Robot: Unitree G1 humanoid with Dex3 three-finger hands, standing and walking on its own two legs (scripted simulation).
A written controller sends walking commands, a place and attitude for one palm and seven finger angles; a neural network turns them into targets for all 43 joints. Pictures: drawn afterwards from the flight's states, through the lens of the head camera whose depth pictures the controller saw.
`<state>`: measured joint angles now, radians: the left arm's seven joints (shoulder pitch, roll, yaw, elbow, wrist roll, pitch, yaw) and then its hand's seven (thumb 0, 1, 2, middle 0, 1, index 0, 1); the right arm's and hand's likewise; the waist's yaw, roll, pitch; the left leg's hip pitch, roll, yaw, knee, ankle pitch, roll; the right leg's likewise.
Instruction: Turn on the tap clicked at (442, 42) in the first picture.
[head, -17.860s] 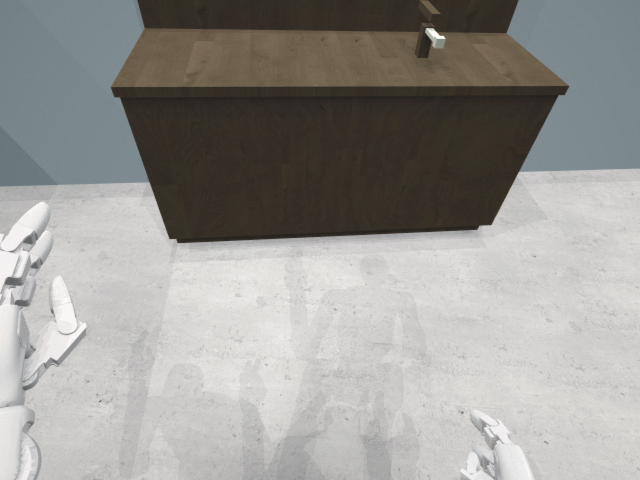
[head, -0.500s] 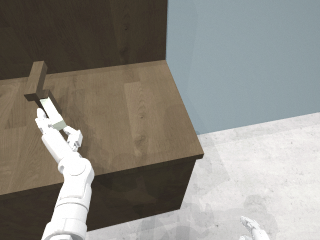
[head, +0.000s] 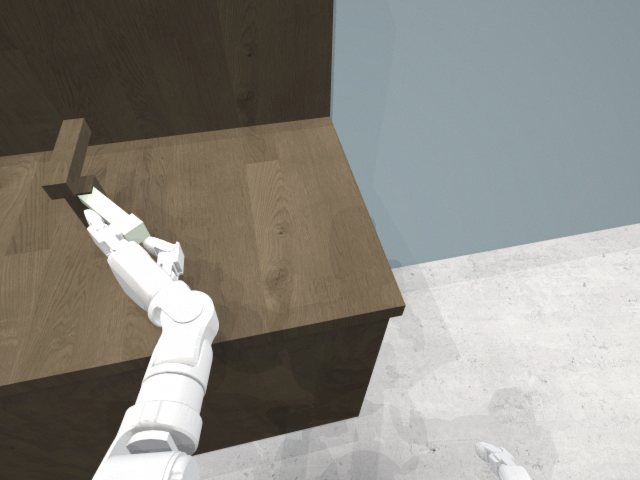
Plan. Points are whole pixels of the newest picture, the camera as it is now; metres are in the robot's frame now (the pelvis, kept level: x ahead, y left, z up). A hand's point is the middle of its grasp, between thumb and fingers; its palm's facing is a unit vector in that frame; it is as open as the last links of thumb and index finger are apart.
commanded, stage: push the lever round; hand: left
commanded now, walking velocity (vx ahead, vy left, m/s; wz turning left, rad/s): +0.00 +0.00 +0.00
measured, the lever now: (132, 230) +0.40 +0.27 +0.08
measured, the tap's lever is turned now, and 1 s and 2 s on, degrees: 39 86 86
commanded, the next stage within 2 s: lift the hand up off the lever in 0.94 s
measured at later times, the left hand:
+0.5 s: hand (197, 229) +0.42 +0.19 +0.06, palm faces +0.82 -0.57 -0.11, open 8.3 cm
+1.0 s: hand (201, 220) +0.44 +0.19 +0.06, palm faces +0.82 -0.57 -0.10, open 8.2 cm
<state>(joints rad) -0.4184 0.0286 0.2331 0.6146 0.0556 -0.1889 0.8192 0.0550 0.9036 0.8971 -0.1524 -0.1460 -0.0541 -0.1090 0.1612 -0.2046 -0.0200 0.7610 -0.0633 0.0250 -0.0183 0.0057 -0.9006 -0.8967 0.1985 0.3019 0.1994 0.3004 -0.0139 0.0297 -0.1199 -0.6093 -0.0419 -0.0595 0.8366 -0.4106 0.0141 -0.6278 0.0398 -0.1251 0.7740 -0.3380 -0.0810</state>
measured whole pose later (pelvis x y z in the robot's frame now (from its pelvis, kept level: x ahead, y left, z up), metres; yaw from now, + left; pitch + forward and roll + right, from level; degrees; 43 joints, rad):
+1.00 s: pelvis +0.00 -0.01 +0.00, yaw +0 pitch +14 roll -1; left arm -0.68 0.08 0.38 0.91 0.12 -0.24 0.91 0.02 0.90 0.90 -0.15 -0.15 -0.07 -0.12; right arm 0.21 -0.21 -0.03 0.78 -0.09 0.02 0.02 0.00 -0.90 -0.90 0.20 0.30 0.20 0.30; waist -0.08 0.02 -0.14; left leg -0.69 -0.03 -0.06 0.85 -0.41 0.00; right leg -0.71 0.05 -0.13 0.79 -0.34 -0.10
